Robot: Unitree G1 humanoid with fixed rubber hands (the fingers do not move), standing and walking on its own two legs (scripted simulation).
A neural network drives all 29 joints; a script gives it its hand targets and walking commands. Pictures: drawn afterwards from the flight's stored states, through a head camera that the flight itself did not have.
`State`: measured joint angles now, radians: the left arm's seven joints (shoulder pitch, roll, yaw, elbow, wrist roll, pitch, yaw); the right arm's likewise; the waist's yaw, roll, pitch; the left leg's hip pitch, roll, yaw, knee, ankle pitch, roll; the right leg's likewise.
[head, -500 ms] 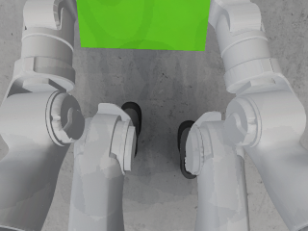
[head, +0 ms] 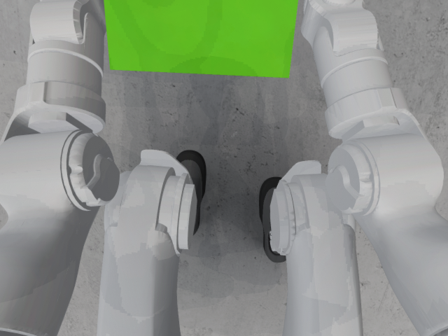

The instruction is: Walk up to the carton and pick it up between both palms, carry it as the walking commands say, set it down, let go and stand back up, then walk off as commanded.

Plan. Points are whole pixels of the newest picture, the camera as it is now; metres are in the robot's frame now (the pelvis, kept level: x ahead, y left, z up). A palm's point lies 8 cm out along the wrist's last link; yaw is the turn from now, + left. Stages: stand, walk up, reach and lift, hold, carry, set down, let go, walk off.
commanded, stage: set down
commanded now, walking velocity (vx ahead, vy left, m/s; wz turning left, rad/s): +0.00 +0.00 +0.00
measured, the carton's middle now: out of the picture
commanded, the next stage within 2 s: none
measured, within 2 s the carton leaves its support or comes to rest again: rests again in 0.38 s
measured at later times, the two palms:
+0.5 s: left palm out of the picture +0.54 +0.23 -0.17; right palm out of the picture +0.56 -0.06 -0.19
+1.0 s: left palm out of the picture +0.53 +0.23 -0.18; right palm out of the picture +0.56 -0.07 -0.19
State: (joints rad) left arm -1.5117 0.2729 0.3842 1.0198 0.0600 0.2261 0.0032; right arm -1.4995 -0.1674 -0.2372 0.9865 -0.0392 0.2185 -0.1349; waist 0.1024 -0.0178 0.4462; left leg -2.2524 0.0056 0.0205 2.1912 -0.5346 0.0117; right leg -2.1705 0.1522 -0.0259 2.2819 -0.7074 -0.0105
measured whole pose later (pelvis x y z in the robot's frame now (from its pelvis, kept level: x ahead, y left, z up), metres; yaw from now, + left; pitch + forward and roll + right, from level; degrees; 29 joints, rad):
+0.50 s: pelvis +0.00 +0.00 +0.00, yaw +0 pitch +34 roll +1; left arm -1.51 0.29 0.42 1.04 0.07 0.21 -0.03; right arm -1.50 -0.15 -0.28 0.97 -0.09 0.20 -0.09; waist 0.10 0.00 0.46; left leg -2.25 0.00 0.03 2.21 -0.55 0.02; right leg -2.16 0.15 -0.02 2.30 -0.73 -0.01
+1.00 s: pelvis +0.00 +0.00 +0.00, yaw +1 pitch +32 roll +1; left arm -1.55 0.30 0.39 1.15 0.00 0.09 0.04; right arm -1.55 -0.24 -0.15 1.06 -0.02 0.13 -0.11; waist 0.09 0.00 0.52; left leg -2.22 0.00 0.04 2.20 -0.53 0.01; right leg -2.14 0.14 -0.01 2.30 -0.72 0.00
